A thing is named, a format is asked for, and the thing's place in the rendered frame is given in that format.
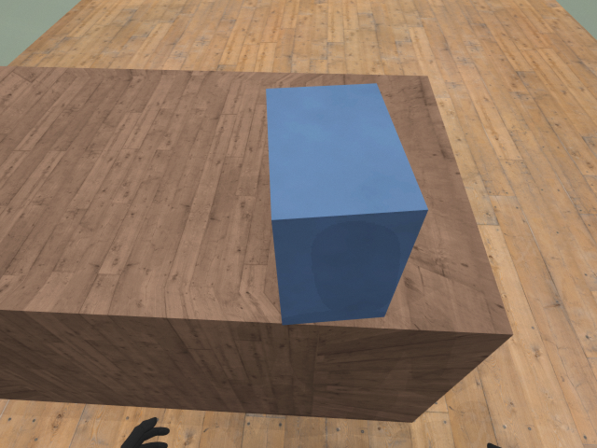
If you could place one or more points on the carton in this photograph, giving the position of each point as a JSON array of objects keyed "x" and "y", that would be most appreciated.
[{"x": 346, "y": 208}]

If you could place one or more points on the pedestal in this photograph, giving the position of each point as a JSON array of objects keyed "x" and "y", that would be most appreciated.
[{"x": 137, "y": 263}]

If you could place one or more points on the robot left hand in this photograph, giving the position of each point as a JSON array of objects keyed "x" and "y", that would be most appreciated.
[{"x": 145, "y": 431}]

